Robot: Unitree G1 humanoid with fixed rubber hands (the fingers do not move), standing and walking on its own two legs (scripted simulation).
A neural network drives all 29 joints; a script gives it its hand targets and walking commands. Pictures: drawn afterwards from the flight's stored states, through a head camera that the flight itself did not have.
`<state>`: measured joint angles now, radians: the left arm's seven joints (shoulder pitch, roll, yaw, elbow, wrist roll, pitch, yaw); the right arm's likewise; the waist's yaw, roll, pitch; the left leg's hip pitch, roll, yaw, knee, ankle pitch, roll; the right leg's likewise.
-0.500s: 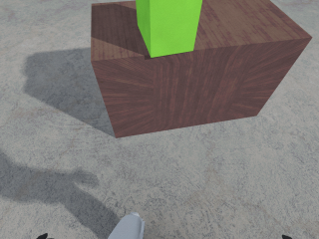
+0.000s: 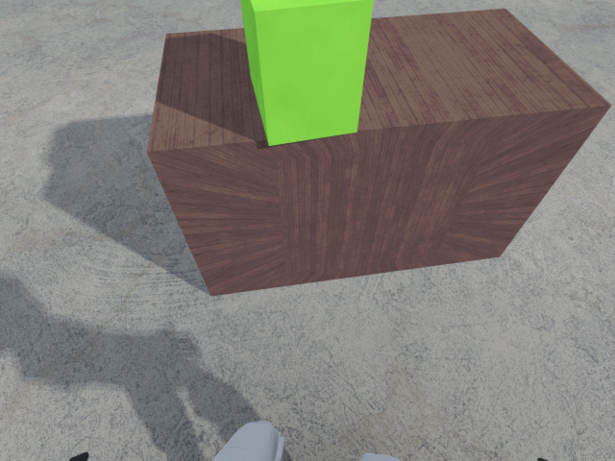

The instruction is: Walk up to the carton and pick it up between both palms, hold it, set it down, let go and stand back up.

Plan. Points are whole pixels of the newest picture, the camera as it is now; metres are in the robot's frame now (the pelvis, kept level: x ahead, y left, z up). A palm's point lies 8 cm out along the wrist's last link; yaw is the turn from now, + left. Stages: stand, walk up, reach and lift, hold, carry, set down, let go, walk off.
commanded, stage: walk up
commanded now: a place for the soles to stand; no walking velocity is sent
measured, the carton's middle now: (298, 46) +0.89 +0.08 +0.07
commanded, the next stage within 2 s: none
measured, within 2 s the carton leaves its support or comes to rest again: neither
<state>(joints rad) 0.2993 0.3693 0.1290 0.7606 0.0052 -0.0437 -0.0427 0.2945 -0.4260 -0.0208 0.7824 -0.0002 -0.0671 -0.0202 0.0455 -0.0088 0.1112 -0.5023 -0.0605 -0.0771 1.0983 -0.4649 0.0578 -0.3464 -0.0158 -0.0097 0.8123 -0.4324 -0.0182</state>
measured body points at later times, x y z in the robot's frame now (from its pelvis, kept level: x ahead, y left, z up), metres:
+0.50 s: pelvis +0.08 +0.02 -0.01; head +0.12 +0.03 +0.44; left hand +0.13 +0.34 -0.11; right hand +0.22 -0.29 -0.11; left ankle +0.16 +0.14 -0.71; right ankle +0.04 -0.11 -0.68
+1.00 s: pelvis +0.05 +0.03 -0.01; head +0.08 +0.04 +0.44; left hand +0.09 +0.35 -0.11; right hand +0.21 -0.27 -0.10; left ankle +0.09 +0.16 -0.71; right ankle +0.06 -0.11 -0.70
